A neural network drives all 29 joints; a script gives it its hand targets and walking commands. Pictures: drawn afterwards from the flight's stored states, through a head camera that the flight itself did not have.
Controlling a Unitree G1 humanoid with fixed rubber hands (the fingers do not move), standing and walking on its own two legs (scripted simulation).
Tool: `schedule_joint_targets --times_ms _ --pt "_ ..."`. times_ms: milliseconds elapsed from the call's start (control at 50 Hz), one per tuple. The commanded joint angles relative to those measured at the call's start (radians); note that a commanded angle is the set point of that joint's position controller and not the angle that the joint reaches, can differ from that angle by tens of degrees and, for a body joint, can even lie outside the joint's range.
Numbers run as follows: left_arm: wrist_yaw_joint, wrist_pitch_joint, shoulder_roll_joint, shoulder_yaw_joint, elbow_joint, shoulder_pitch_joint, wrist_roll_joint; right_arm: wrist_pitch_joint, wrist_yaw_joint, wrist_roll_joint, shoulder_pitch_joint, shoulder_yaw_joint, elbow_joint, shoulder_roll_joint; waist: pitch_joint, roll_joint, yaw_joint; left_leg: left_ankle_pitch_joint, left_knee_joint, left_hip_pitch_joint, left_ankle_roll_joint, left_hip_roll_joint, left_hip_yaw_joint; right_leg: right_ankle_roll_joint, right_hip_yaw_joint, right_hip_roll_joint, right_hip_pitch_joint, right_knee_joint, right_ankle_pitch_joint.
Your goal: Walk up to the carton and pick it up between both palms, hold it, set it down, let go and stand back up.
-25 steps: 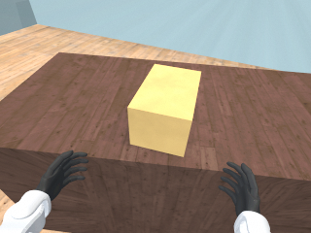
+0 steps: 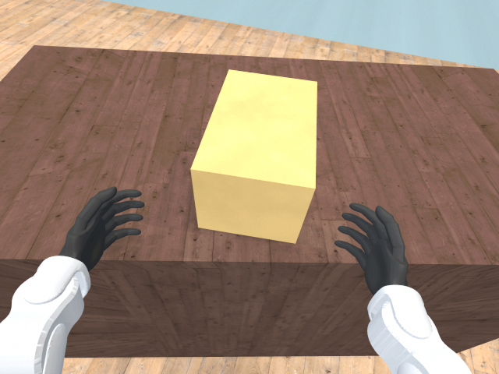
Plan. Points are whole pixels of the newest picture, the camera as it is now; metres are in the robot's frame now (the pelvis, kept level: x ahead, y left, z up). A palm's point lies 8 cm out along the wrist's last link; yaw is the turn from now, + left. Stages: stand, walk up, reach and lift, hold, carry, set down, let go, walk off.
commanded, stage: reach and lift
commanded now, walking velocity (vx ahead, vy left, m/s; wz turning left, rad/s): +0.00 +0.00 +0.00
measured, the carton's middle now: (260, 151) +0.49 +0.05 +0.08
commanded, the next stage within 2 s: none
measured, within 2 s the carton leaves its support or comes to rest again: neither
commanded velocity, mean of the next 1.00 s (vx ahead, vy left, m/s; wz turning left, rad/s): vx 0.00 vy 0.00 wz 0.00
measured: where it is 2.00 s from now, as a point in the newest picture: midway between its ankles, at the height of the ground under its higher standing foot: outside the picture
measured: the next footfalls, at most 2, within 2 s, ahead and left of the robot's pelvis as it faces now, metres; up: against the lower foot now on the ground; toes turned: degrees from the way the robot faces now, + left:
none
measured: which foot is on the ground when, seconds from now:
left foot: down 0.00-1.00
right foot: down 0.00-1.00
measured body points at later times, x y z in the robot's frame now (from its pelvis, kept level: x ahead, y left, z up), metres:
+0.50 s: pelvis -0.05 +0.00 +0.00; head -0.05 +0.01 +0.45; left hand +0.36 +0.24 +0.18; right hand +0.34 -0.15 +0.17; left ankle -0.02 +0.10 -0.75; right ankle -0.03 -0.14 -0.75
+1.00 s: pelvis -0.03 -0.01 +0.00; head +0.01 +0.03 +0.45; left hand +0.43 +0.25 +0.20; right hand +0.42 -0.12 +0.18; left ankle -0.02 +0.10 -0.75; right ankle -0.03 -0.14 -0.75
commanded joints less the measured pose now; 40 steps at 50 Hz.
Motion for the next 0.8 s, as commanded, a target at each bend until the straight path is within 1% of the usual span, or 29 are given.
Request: schedule_joint_targets --times_ms 0,20,40,80,140,160,180,220,240,260,280,300,320,340,380,400,420,440,460,480,500,540,580,600,620,660,700,740,780 --pt "0.035 -0.011 0.152 0.088 -0.201 -0.315 -0.021 -0.056 0.003 0.040 -0.282 -0.059 -0.135 -0.057 -0.335 0.181 -0.028 0.559 0.078 0.221 -0.067 -0.014 -0.041 -0.019 -0.017 0.026 -0.061 0.016 0.391" --pt "0.033 -0.001 0.142 0.059 -0.247 -0.334 -0.019 -0.067 0.009 0.041 -0.283 -0.062 -0.151 -0.084 -0.395 0.178 -0.058 0.597 0.092 0.226 -0.073 -0.009 -0.055 -0.019 -0.027 0.030 -0.075 0.035 0.400" --pt "0.044 0.014 0.136 0.033 -0.205 -0.340 -0.015 -0.061 0.015 0.047 -0.309 -0.059 -0.086 -0.075 -0.378 0.238 -0.053 0.615 0.083 0.261 -0.079 -0.005 -0.051 -0.031 -0.030 0.031 -0.096 0.029 0.375" --pt "0.058 0.042 0.164 0.062 -0.198 -0.404 0.010 -0.071 0.007 0.031 -0.346 -0.122 -0.029 -0.090 -0.400 0.253 -0.086 0.609 0.092 0.271 -0.093 0.001 -0.056 -0.041 -0.039 0.046 -0.106 0.016 0.327" --pt "0.066 0.049 0.158 0.045 -0.098 -0.540 0.003 -0.071 0.021 0.060 -0.514 -0.131 0.040 -0.093 -0.420 0.240 -0.093 0.467 0.070 0.198 -0.070 -0.009 -0.049 -0.039 -0.029 0.040 -0.088 0.016 0.264" --pt "0.063 0.063 0.139 0.011 -0.009 -0.539 -0.018 -0.059 0.011 0.061 -0.524 -0.141 0.119 -0.101 -0.385 0.212 -0.120 0.450 0.069 0.187 -0.075 -0.010 -0.055 -0.036 -0.045 0.052 -0.101 0.015 0.264" --pt "0.061 0.071 0.140 0.024 0.081 -0.588 -0.003 -0.056 0.015 0.044 -0.584 -0.141 0.140 -0.106 -0.364 0.172 -0.092 0.348 0.040 0.148 -0.043 -0.018 -0.051 -0.027 -0.032 0.039 -0.097 0.009 0.235" --pt "0.054 0.057 0.181 0.030 0.196 -0.712 -0.016 -0.029 0.006 0.004 -0.686 -0.170 0.238 -0.091 -0.382 0.127 -0.119 0.161 0.008 0.073 -0.019 -0.012 -0.043 -0.023 -0.030 0.029 -0.108 0.003 0.134" --pt "0.059 0.036 0.197 0.026 0.241 -0.786 -0.009 -0.032 0.012 0.001 -0.773 -0.187 0.249 -0.113 -0.374 0.101 -0.108 0.051 -0.012 0.021 0.001 -0.005 -0.049 -0.028 -0.022 0.024 -0.112 0.007 0.059" --pt "0.064 0.038 0.218 0.043 0.242 -0.808 0.006 -0.021 0.006 -0.018 -0.759 -0.203 0.273 -0.102 -0.383 0.145 -0.115 0.009 -0.017 -0.010 0.006 -0.015 -0.042 -0.033 -0.007 0.021 -0.091 0.014 0.054" --pt "0.075 0.035 0.229 0.023 0.294 -0.891 -0.025 -0.030 0.009 -0.010 -0.899 -0.190 0.227 -0.102 -0.455 0.089 -0.092 -0.026 -0.006 -0.055 0.023 -0.013 -0.045 -0.030 -0.014 0.019 -0.057 0.036 0.035" --pt "0.071 0.019 0.227 0.004 0.434 -0.944 -0.050 -0.011 0.019 -0.006 -0.961 -0.200 0.322 -0.100 -0.382 0.059 -0.098 -0.064 -0.010 -0.099 0.032 -0.007 -0.040 -0.033 -0.008 0.015 -0.102 0.032 -0.006" --pt "0.083 0.010 0.232 0.019 0.437 -1.035 -0.062 -0.016 0.030 -0.009 -1.029 -0.195 0.312 -0.091 -0.460 0.063 -0.076 -0.093 -0.027 -0.140 0.046 0.007 -0.047 -0.028 -0.019 0.026 -0.071 0.061 -0.013" --pt "0.080 -0.006 0.241 0.000 0.556 -1.013 -0.074 0.004 0.035 0.000 -1.064 -0.142 0.345 -0.068 -0.479 0.029 -0.057 -0.106 -0.017 -0.164 0.065 0.001 -0.046 -0.026 -0.015 0.014 -0.032 0.071 -0.023" --pt "0.078 -0.028 0.209 -0.023 0.650 -1.127 -0.073 0.015 0.046 -0.010 -1.131 -0.175 0.459 -0.076 -0.451 0.082 -0.079 -0.172 -0.040 -0.240 0.055 0.019 -0.065 -0.024 -0.024 0.034 -0.025 0.093 -0.019" --pt "0.083 -0.053 0.251 -0.003 0.657 -1.176 -0.066 0.013 0.048 -0.021 -1.161 -0.159 0.439 -0.071 -0.554 0.053 -0.074 -0.140 -0.036 -0.245 0.067 0.023 -0.066 -0.018 -0.021 0.036 0.029 0.116 0.038" --pt "0.078 -0.073 0.234 -0.026 0.802 -1.189 -0.061 0.024 0.060 -0.002 -1.179 -0.148 0.568 -0.068 -0.488 0.102 -0.063 -0.173 -0.030 -0.258 0.061 0.014 -0.066 -0.021 -0.011 0.018 -0.022 0.111 -0.018" --pt "0.078 -0.081 0.225 -0.034 0.754 -1.181 -0.049 0.012 0.056 -0.004 -1.159 -0.150 0.583 -0.057 -0.563 0.124 -0.086 -0.044 -0.007 -0.181 0.047 -0.003 -0.060 -0.031 -0.003 0.008 -0.034 0.100 0.065" --pt "0.076 -0.090 0.218 -0.020 0.776 -1.211 -0.058 0.006 0.060 0.006 -1.197 -0.131 0.580 -0.048 -0.565 0.090 -0.083 -0.027 0.001 -0.154 0.043 0.003 -0.060 -0.027 -0.009 0.021 -0.043 0.099 0.072" --pt "0.069 -0.107 0.230 -0.013 0.913 -1.216 -0.035 0.014 0.060 -0.006 -1.204 -0.120 0.729 -0.040 -0.499 0.093 -0.079 -0.012 0.021 -0.132 0.034 -0.019 -0.049 -0.027 -0.001 0.005 -0.107 0.070 0.015" --pt "0.064 -0.113 0.213 -0.025 0.854 -1.220 -0.008 -0.004 0.046 -0.041 -1.167 -0.165 0.755 -0.030 -0.506 0.137 -0.112 0.015 0.010 -0.117 0.012 -0.001 -0.068 -0.033 -0.018 0.033 -0.082 0.079 0.089" --pt "0.059 -0.127 0.256 -0.008 0.832 -1.251 -0.010 -0.031 0.033 -0.018 -1.242 -0.145 0.702 -0.040 -0.595 0.100 -0.092 0.141 0.039 -0.044 0.013 -0.020 -0.042 -0.022 -0.015 0.025 -0.058 0.075 0.186" --pt "0.053 -0.114 0.263 0.006 0.801 -1.283 0.007 -0.046 0.013 0.005 -1.248 -0.140 0.711 -0.068 -0.590 0.091 -0.114 0.236 0.054 0.000 -0.002 -0.027 -0.047 -0.009 -0.029 0.046 -0.057 0.064 0.272" --pt "0.049 -0.097 0.262 0.009 0.771 -1.195 0.042 -0.057 0.005 0.007 -1.179 -0.156 0.749 -0.082 -0.583 0.153 -0.120 0.317 0.070 0.033 -0.021 -0.024 -0.052 -0.013 -0.047 0.054 -0.032 0.072 0.362" --pt "0.050 -0.090 0.238 0.006 0.822 -1.251 0.031 -0.064 -0.007 0.010 -1.230 -0.132 0.767 -0.041 -0.544 0.143 -0.102 0.318 0.069 0.026 -0.023 -0.031 -0.035 0.001 -0.042 0.049 -0.066 0.065 0.353" --pt "0.053 -0.079 0.265 0.011 0.632 -1.275 0.029 -0.086 -0.023 0.006 -1.255 -0.161 0.652 -0.088 -0.636 0.147 -0.123 0.385 0.093 0.082 -0.036 -0.034 -0.034 0.000 -0.060 0.072 -0.039 0.075 0.388" --pt "0.056 -0.054 0.274 -0.011 0.735 -1.377 0.030 -0.076 -0.022 0.033 -1.384 -0.146 0.730 -0.114 -0.602 0.183 -0.138 0.375 0.087 0.077 -0.038 -0.035 -0.039 0.005 -0.070 0.056 -0.049 0.067 0.389" --pt "0.048 -0.058 0.276 -0.035 0.839 -1.410 0.006 -0.067 -0.028 0.010 -1.400 -0.194 0.773 -0.120 -0.557 0.149 -0.162 0.226 0.064 0.018 -0.030 -0.032 -0.046 0.000 -0.073 0.048 -0.095 0.039 0.249" --pt "0.064 -0.080 0.259 -0.053 0.726 -1.462 0.007 -0.098 -0.025 -0.011 -1.420 -0.202 0.717 -0.125 -0.679 0.168 -0.175 0.304 0.081 0.059 -0.037 -0.038 -0.037 0.000 -0.072 0.050 -0.063 0.073 0.310"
